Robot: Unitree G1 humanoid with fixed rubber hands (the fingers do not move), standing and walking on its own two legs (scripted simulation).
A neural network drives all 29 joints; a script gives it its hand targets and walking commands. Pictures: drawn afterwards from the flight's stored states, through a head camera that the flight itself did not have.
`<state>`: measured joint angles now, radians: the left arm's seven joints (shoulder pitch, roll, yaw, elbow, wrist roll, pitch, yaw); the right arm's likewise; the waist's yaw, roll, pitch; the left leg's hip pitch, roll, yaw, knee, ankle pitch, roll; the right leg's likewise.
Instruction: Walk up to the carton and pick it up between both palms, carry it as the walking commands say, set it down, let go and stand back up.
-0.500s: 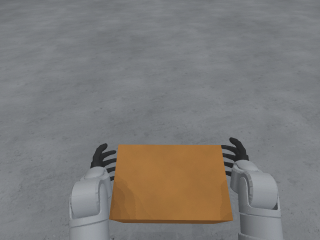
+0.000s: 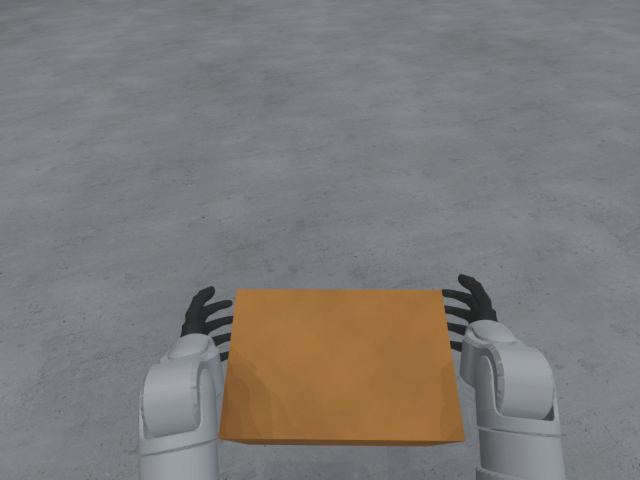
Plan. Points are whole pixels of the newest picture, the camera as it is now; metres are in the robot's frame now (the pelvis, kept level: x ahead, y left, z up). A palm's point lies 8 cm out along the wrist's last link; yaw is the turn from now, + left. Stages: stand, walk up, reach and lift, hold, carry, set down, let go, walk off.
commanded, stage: carry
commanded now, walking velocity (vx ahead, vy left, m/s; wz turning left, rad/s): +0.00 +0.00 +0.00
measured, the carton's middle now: (337, 372) +0.28 +0.00 +0.00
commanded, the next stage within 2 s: none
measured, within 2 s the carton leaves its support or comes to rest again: neither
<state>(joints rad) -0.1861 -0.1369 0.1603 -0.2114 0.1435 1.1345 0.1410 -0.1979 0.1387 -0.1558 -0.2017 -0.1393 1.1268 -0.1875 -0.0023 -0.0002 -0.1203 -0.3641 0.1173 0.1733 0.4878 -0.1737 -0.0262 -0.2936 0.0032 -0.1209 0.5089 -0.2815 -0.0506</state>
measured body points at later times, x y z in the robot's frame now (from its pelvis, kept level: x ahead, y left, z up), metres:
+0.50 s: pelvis +0.00 +0.00 +0.00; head -0.01 -0.01 +0.45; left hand +0.29 +0.16 +0.07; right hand +0.29 -0.17 +0.07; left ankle +0.04 +0.14 -0.74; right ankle -0.01 -0.08 -0.74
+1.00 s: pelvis +0.00 +0.00 +0.00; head -0.01 +0.00 +0.45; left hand +0.29 +0.17 +0.06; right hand +0.29 -0.17 +0.06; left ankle +0.04 +0.14 -0.74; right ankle -0.01 -0.08 -0.74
